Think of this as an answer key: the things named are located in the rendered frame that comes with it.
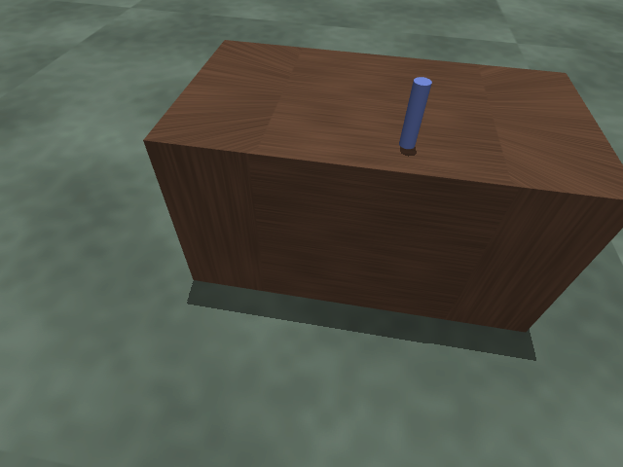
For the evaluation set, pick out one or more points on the can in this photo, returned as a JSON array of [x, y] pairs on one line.
[[412, 123]]

